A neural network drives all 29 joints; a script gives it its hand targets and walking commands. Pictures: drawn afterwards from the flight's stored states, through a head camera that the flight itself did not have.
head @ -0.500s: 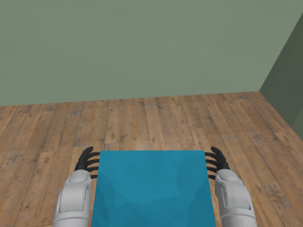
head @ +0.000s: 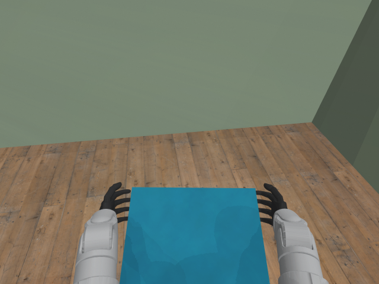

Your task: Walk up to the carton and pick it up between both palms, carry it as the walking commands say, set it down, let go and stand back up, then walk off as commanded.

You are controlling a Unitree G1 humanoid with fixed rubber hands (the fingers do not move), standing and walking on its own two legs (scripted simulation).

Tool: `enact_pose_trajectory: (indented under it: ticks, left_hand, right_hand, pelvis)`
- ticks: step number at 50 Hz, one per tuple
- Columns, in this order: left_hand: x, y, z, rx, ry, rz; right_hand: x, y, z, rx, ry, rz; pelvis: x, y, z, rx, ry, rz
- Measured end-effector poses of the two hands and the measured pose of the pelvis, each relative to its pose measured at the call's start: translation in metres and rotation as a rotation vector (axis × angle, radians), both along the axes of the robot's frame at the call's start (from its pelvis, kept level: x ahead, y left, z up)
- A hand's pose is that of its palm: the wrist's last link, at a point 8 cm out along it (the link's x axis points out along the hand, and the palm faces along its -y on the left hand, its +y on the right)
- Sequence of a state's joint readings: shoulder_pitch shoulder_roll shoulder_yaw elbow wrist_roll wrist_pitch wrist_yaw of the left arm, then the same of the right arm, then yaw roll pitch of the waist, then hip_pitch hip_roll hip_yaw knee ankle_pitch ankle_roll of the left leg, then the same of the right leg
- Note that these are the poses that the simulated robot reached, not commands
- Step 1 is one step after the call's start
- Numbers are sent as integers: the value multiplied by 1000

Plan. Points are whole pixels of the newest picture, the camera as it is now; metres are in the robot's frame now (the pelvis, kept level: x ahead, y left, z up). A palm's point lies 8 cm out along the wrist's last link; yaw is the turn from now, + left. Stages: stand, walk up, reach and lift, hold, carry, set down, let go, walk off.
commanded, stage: set down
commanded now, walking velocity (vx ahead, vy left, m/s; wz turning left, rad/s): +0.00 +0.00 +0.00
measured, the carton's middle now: (192, 238) +0.29 +0.00 -0.09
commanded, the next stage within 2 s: none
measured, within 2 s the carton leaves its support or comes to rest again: neither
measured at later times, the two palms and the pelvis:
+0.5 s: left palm (119, 229) +0.30 +0.19 -0.07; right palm (267, 226) +0.31 -0.19 -0.07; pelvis +0.00 -0.03 -0.02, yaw +1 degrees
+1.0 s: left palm (124, 234) +0.33 +0.20 -0.16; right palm (257, 234) +0.34 -0.19 -0.16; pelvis -0.06 -0.01 -0.10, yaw +1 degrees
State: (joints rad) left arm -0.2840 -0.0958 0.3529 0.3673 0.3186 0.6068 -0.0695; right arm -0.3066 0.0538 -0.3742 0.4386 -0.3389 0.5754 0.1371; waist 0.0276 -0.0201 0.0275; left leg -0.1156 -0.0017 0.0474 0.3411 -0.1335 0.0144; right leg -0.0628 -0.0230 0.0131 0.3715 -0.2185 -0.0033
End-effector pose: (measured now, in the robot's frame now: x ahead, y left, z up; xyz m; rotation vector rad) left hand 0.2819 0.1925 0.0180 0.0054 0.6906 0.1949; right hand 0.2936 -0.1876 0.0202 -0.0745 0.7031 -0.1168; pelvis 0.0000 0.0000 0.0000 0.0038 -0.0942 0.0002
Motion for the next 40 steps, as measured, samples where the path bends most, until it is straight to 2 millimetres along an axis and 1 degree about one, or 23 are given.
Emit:
enact_pose_trajectory:
  ticks: [9, 15, 21, 30, 40]
  left_hand:
    - [8, -8, -30, 8, 35, 0]
    - [12, -8, -50, 11, 49, 7]
    - [13, -6, -71, 7, 60, 16]
    - [16, -2, -106, -3, 57, 19]
    - [31, 2, -141, -20, 39, 16]
  right_hand:
    - [6, -7, -31, 9, 34, -11]
    - [14, -7, -51, 23, 45, -17]
    - [19, -6, -74, 31, 54, -20]
    - [22, -1, -108, 35, 52, -28]
    - [32, 2, -141, 45, 35, -27]
  pelvis:
    - [7, -7, -3, 4, 114, -8]
    - [10, -16, -8, 2, 209, 3]
    - [7, -23, -15, -5, 305, 17]
    - [-8, -26, -34, -18, 445, 21]
    - [-35, -19, -68, -19, 560, 21]
